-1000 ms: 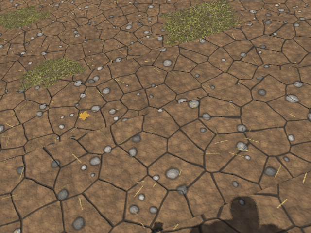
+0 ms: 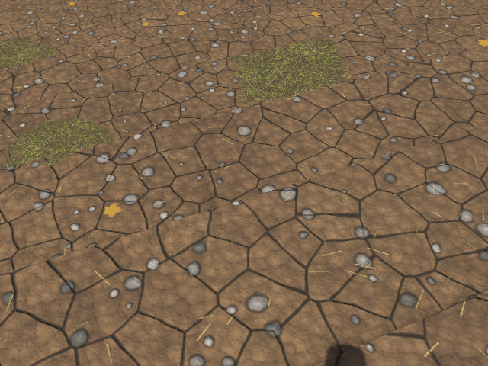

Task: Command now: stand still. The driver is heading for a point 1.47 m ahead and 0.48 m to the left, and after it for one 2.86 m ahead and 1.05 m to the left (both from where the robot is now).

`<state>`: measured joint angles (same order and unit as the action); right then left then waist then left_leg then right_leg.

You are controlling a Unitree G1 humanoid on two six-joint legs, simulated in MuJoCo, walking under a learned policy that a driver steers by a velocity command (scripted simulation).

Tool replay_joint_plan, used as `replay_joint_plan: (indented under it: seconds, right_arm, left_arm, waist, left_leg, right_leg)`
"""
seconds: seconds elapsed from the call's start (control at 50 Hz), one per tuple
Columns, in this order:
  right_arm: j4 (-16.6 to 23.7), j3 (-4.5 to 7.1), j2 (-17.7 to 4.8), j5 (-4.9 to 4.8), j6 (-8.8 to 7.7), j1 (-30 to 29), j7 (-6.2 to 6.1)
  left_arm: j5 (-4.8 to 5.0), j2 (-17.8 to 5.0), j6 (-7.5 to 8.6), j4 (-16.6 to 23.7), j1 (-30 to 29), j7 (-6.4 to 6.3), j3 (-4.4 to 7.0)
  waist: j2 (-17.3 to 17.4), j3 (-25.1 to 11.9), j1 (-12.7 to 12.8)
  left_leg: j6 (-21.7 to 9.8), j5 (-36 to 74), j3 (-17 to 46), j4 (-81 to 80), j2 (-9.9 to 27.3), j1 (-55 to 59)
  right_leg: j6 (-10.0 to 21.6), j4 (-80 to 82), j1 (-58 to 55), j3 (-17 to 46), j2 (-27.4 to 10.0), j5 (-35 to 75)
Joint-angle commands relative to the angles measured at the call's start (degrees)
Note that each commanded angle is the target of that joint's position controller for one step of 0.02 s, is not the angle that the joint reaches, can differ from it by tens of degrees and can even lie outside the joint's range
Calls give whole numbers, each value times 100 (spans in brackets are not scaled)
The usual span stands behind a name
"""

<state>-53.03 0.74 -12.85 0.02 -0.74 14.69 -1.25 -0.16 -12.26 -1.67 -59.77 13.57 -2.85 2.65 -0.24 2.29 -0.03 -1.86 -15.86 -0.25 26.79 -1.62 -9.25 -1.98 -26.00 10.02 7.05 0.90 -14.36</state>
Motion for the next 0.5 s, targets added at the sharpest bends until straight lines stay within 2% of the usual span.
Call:
replay_joint_plan:
  seconds: [0.02,0.14,0.16,0.18,0.2,0.22,0.24,0.26,0.28,0.32,0.34,0.38,0.42,0.44,0.46,0.48,0.5]
  right_arm:
    - [101,115,-608,-3,-46,175,-25]
    - [-111,91,-575,-6,-25,290,-33]
    - [-185,82,-544,1,-15,384,-43]
    - [-221,111,-625,-25,6,421,-64]
    - [-217,181,-846,-72,28,453,-90]
    - [-234,231,-1016,-109,32,618,-111]
    - [-238,296,-1198,-128,9,733,-124]
    - [-233,333,-1250,-93,-43,787,-133]
    - [-214,333,-1182,-44,-108,789,-125]
    - [-96,311,-997,-102,-185,627,-88]
    - [-47,310,-974,-142,-194,542,-72]
    - [-14,338,-1084,-195,-167,439,-54]
    - [-11,345,-1140,-246,-111,398,-43]
    - [-11,307,-1047,-240,-112,397,-27]
    - [53,215,-759,-198,-154,260,8]
    - [234,79,-248,-95,-239,217,59]
    - [415,131,-360,-236,-339,147,47]
  left_arm:
    - [0,-544,41,4,218,-21,81]
    - [5,-496,53,-208,290,-30,39]
    - [6,-419,48,-271,385,-35,15]
    - [27,-392,43,-285,374,-46,5]
    - [56,-408,62,-245,297,-52,10]
    - [65,-418,123,-132,111,-38,4]
    - [71,-418,221,24,-124,-3,-12]
    - [103,-450,321,133,-317,48,-8]
    - [139,-480,403,166,-349,103,13]
    - [184,-486,552,140,-214,206,30]
    - [196,-468,615,146,-258,240,27]
    - [174,-371,686,75,-152,286,17]
    - [169,-344,669,-258,617,305,61]
    - [173,-377,635,-401,1045,291,99]
    - [165,-530,627,-466,1504,259,150]
    - [104,-1133,627,-459,2088,206,253]
    - [-22,-1285,725,-473,2144,315,232]
  waist:
    - [63,9,3]
    - [57,58,-9]
    - [112,-65,-10]
    - [210,12,-44]
    - [457,140,-112]
    - [742,310,-216]
    - [965,544,-296]
    - [964,775,-340]
    - [869,850,-314]
    - [578,708,-176]
    - [540,590,-153]
    - [667,342,-41]
    - [581,132,297]
    - [448,60,473]
    - [-27,-15,698]
    - [-1535,-371,749]
    - [-1611,-243,662]
  left_leg:
    - [-70,893,430,-613,411,-222]
    - [-82,874,433,-656,390,-200]
    - [-96,236,438,-753,365,-148]
    - [-175,-816,531,-889,369,-200]
    - [-376,-1934,855,-1096,532,-250]
    - [-672,-2870,1545,-1488,1003,-202]
    - [-1016,-3302,2376,-1891,1624,-266]
    - [-1273,-3159,2893,-2117,2013,-337]
    - [-1393,-2810,3062,-2152,2182,-150]
    - [-1254,-2078,2652,-2006,2040,255]
    - [-1085,-1687,2225,-1960,1836,235]
    - [-912,-1110,1427,-1758,1372,-301]
    - [-846,-1183,1046,-1264,1094,-1157]
    - [-767,-1206,940,-883,950,-1511]
    - [-528,-868,587,217,667,-2018]
    - [-132,-1056,-142,2488,168,-2784]
    - [-202,-1575,400,3708,-102,-3567]
  right_leg:
    - [98,285,-68,65,-133,992]
    - [78,329,-11,11,-132,920]
    - [85,296,-43,-98,-54,481]
    - [115,99,114,-272,84,-140]
    - [153,-345,464,-524,269,-900]
    - [183,-873,1017,-679,298,-1255]
    - [226,-1448,1450,-716,100,-1212]
    - [276,-2069,1869,-570,-170,-1243]
    - [325,-2619,2335,-445,-362,-1434]
    - [412,-2565,2676,-403,-584,-1393]
    - [431,-2034,2381,-495,-586,-1261]
    - [371,-1041,1179,-853,-327,-797]
    - [230,-309,-352,-1269,64,276]
    - [194,-200,-914,-1275,151,235]
    - [344,151,-1489,-513,-339,-180]
    - [910,991,-1951,1706,-1721,-1187]
    - [1636,1727,-1720,3596,-2407,-2468]
